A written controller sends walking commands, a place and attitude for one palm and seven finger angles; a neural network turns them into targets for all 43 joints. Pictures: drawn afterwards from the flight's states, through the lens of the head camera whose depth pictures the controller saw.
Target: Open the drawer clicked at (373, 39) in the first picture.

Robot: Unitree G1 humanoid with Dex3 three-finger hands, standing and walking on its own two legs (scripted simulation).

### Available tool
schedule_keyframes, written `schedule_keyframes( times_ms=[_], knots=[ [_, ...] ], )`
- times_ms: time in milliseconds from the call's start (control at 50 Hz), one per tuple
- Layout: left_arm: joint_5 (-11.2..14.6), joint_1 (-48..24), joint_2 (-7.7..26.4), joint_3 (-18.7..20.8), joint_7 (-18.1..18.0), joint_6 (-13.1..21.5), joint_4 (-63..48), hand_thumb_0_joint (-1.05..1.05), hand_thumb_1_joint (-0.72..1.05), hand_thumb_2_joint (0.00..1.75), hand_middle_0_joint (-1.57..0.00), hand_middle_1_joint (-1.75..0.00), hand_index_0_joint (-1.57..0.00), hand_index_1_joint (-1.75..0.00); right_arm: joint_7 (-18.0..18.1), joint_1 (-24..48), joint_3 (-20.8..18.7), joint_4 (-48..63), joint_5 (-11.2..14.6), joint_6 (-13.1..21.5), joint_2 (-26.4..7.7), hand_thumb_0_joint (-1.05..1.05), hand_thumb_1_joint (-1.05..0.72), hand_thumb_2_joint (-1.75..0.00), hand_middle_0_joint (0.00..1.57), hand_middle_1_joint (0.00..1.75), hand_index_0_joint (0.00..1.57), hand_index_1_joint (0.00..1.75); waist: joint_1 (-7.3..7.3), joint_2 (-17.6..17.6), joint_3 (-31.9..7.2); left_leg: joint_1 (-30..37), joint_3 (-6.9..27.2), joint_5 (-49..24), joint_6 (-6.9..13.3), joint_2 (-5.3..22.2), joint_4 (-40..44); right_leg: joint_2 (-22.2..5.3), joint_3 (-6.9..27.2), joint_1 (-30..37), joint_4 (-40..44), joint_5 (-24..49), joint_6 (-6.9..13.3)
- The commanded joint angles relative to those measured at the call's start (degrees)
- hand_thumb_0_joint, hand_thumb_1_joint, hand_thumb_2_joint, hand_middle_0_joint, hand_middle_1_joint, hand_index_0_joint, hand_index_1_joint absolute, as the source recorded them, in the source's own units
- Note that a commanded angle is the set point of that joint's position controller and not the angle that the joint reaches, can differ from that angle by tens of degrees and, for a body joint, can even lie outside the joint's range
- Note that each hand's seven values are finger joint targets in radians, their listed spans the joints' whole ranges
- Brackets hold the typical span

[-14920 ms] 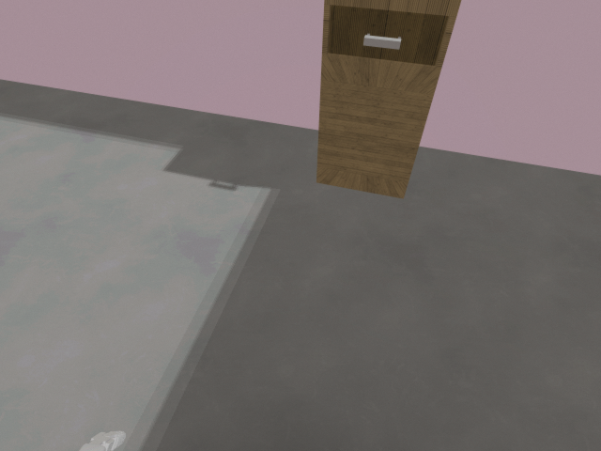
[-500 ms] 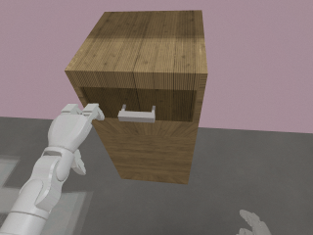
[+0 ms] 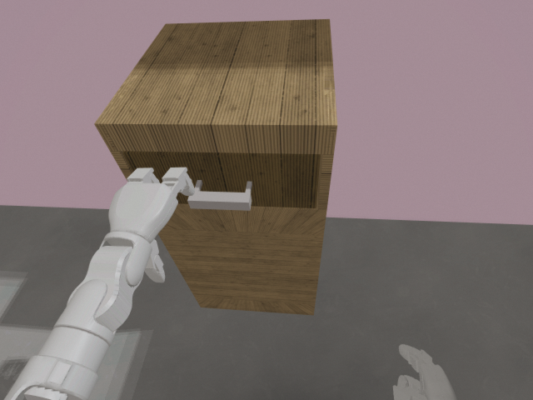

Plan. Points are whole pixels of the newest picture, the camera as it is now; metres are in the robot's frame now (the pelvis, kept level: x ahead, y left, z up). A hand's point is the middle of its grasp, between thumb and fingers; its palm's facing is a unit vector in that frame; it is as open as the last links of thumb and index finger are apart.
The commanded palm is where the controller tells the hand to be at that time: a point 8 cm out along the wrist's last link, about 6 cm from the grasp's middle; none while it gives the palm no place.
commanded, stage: move the hooked fingers above the handle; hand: left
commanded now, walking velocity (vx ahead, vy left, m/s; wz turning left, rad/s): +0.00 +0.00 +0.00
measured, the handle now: (222, 192) +0.50 +0.16 -0.03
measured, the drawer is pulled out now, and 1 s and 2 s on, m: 0.00 0.00 0.00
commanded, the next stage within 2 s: none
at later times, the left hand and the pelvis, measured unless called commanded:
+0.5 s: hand (179, 210) +0.39 +0.20 +0.05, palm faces -0.01 -0.05 -1.00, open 13.9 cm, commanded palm +0.38 +0.21 +0.11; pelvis +0.02 -0.01 -0.01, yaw +0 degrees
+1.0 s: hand (200, 195) +0.44 +0.18 +0.03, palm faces -0.02 -0.04 -1.00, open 13.9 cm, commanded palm +0.43 +0.19 +0.09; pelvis +0.01 +0.00 -0.01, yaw -1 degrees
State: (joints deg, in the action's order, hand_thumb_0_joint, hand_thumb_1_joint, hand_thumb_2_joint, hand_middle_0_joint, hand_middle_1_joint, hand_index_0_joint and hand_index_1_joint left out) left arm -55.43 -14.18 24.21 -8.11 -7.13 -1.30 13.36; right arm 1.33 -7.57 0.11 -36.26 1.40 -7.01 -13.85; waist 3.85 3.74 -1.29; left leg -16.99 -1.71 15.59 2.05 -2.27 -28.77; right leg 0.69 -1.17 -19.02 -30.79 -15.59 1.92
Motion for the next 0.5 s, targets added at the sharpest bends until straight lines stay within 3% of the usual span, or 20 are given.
schedule_keyframes(
  times_ms=[0, 40, 120, 220, 240, 300, 380, 480],
  knots=[
    [-0.23, -19.03, 11.71, 7.47, -2.23, -1.46, -7.63, 0.00, -0.50, 0.30, -0.30, -1.20, -0.30, -1.20, 0.76, 3.84, -2.35, 8.09, 0.00, 1.65, -6.53, 0.00, -0.90, -0.90, 0.20, 0.30, 0.20, 0.30, -0.32, -4.39, -15.63, 2.43, 0.64, -15.04, -0.02, -0.10, 2.49, -0.07, 2.08, 8.83, 2.99, 13.46, 0.57],
    [-0.33, -19.55, 13.71, 9.13, -2.06, -1.02, -7.33, 0.00, -0.50, 0.30, -0.30, -1.20, -0.30, -1.20, 0.97, 3.15, -2.65, 8.01, -0.09, 1.57, -6.81, 0.00, -0.90, -0.90, 0.20, 0.30, 0.20, 0.30, -0.20, -4.96, -17.38, 2.36, 0.42, -15.96, 0.19, -0.18, 1.97, -0.08, 2.55, 9.77, 2.49, 15.21, 0.47],
    [0.27, -20.17, 12.28, 7.96, -1.76, 0.45, -7.26, 0.00, -0.50, 0.30, -0.30, -1.20, -0.30, -1.20, 1.10, 2.07, -3.19, 8.01, -0.09, 1.90, -6.91, 0.00, -0.90, -0.90, 0.20, 0.30, 0.20, 0.30, -0.69, -4.37, -17.94, 1.85, 0.11, -16.65, 0.53, -0.32, 0.83, -0.32, 3.10, 9.49, 1.93, 17.72, 0.20],
    [0.21, -18.69, 14.99, 11.31, -2.87, 2.04, -6.41, 0.00, -0.50, 0.30, -0.30, -1.20, -0.30, -1.20, 1.08, 0.73, -3.89, 7.37, -0.13, 2.00, -7.13, 0.00, -0.90, -0.90, 0.20, 0.30, 0.20, 0.30, -0.23, -5.35, -20.26, 0.05, -0.10, -18.67, 0.59, -0.64, -0.34, -0.55, 3.92, 11.35, 0.45, 23.03, -0.06],
    [0.11, -18.71, 13.37, 9.85, -3.11, 2.00, -6.06, 0.00, -0.50, 0.30, -0.30, -1.20, -0.30, -1.20, 1.00, 0.86, -3.92, 7.50, -0.02, 1.88, -7.04, 0.00, -0.90, -0.90, 0.20, 0.30, 0.20, 0.30, -0.57, -4.88, -19.70, -0.35, -0.20, -18.54, 0.53, -0.77, -0.54, -0.50, 3.62, 10.58, 0.21, 22.93, -0.06],
    [-0.27, -23.36, 12.96, 8.85, -3.99, 1.60, -2.81, 0.00, -0.50, 0.30, -0.30, -1.20, -0.30, -1.20, 1.10, -0.25, -4.21, 6.43, 0.33, 1.93, -7.33, 0.00, -0.90, -0.90, 0.20, 0.30, 0.20, 0.30, -2.07, -5.10, -17.94, -0.58, -0.49, -16.83, 0.60, -0.60, -1.13, -0.35, 3.29, 7.53, 0.48, 20.67, -0.15],
    [-1.22, -27.69, 13.05, 8.25, -4.93, 1.64, -1.77, 0.00, -0.50, 0.30, -0.30, -1.20, -0.30, -1.20, 1.33, -1.59, -4.75, 6.22, 0.15, 2.02, -7.29, 0.00, -0.90, -0.90, 0.20, 0.30, 0.20, 0.30, -2.22, -3.45, -22.22, 0.30, -0.32, -17.45, 0.65, -0.79, -2.10, -0.22, 3.34, 7.73, -0.46, 20.24, 0.05],
    [-1.15, -29.64, 11.49, 7.16, -5.22, 1.36, 4.23, 0.00, -0.50, 0.30, -0.30, -1.20, -0.30, -1.20, 1.33, -2.89, -4.81, 5.62, 0.20, 1.92, -7.44, 0.00, -0.90, -0.90, 0.20, 0.30, 0.20, 0.30, -3.09, -6.03, -21.15, -0.84, -0.36, -17.66, 0.74, -0.58, -2.87, -0.18, 2.98, 6.47, -0.83, 21.68, -0.14]
  ],
)
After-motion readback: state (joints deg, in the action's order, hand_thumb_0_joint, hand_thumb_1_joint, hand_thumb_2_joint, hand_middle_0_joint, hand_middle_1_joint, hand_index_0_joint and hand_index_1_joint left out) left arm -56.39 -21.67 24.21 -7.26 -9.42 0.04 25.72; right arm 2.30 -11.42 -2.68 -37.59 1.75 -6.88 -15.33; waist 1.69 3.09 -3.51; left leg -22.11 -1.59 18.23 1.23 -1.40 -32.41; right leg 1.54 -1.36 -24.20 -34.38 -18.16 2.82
